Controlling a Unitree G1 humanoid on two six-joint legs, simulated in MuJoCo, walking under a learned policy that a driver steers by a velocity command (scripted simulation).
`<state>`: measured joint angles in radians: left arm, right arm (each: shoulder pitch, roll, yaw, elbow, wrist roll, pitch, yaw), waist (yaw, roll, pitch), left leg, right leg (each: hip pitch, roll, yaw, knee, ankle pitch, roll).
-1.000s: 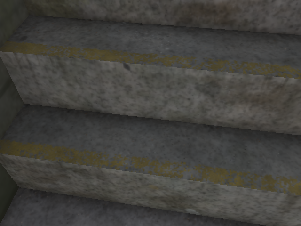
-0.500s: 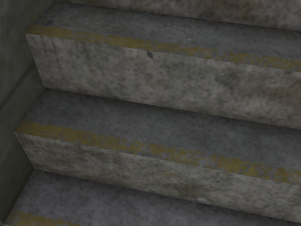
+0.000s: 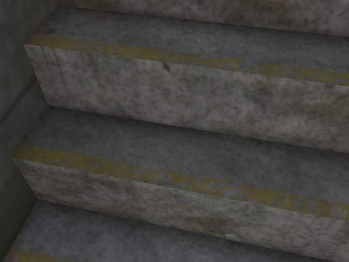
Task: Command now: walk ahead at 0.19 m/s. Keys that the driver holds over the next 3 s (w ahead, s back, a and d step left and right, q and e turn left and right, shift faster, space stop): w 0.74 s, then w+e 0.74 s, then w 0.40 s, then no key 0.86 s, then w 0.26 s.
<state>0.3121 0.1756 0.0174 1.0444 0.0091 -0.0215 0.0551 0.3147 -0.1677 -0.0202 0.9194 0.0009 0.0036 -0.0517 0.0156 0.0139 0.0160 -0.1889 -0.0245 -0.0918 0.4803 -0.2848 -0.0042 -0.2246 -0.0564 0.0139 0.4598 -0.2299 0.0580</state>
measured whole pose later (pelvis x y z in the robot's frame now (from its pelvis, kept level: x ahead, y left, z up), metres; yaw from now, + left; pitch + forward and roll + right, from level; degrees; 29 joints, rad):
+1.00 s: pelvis +0.15 +0.04 +0.01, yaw -5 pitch +1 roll -2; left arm 0.07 0.04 -0.11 0.61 -0.03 -0.01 0.02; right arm 0.47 -0.12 0.06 1.04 -0.05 -0.02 -0.01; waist -0.02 0.01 -0.01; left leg -0.19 0.09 0.16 0.37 -0.21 0.01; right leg -1.39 0.02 0.07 2.40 -0.19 -0.03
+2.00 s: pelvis +0.43 -0.07 +0.29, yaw -21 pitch +5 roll +7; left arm 0.45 0.10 -0.02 1.14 -0.01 0.00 0.04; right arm -0.11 -0.05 0.11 0.64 0.00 -0.06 0.00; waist 0.01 -0.09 -0.03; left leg -1.22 -0.01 0.20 1.65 -0.46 0.10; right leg -0.09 -0.13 0.12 0.20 0.03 -0.08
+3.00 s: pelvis +0.35 -0.08 +0.23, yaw -27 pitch +4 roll +1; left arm 0.24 0.16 0.01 0.87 -0.03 0.00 0.04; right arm 0.24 -0.18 0.00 0.98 -0.03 0.02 -0.04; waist 0.02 -0.03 -0.07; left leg -0.23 -0.03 0.07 0.50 -0.33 0.08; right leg -0.45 0.04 -0.03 0.86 -0.38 -0.07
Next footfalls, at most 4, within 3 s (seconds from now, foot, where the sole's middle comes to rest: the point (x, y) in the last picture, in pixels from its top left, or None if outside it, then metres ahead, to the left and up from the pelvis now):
0.70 left None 0.19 0.15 -0.78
1.22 right None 0.34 -0.17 -0.54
2.06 left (200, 154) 0.65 -0.03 -0.29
2.54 right None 0.35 -0.16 -0.54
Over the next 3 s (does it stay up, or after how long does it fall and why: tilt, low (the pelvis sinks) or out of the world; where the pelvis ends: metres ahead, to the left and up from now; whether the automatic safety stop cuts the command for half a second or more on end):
stays up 0.35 -0.08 0.23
